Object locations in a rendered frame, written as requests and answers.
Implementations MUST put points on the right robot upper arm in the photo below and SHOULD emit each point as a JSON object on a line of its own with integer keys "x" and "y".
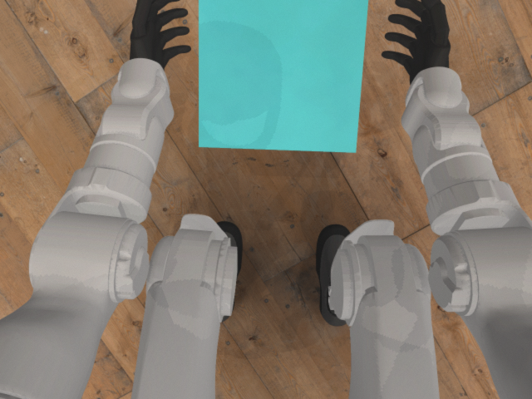
{"x": 485, "y": 276}

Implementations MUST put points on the right robot thigh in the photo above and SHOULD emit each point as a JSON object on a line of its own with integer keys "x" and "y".
{"x": 392, "y": 345}

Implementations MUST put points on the left robot hand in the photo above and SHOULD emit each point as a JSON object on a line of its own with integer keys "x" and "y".
{"x": 147, "y": 41}

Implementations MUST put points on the right robot hand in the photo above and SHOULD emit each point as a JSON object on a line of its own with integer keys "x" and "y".
{"x": 431, "y": 47}

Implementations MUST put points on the robot right forearm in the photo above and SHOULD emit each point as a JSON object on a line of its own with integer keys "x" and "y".
{"x": 462, "y": 187}

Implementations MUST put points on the left robot shin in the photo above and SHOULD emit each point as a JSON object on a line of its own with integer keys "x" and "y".
{"x": 160, "y": 254}

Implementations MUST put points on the left robot upper arm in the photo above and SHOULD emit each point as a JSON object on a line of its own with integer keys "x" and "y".
{"x": 83, "y": 266}

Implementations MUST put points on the carton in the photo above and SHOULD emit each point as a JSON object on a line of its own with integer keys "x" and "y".
{"x": 281, "y": 74}

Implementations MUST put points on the robot left forearm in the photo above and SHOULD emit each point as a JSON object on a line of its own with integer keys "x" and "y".
{"x": 115, "y": 180}

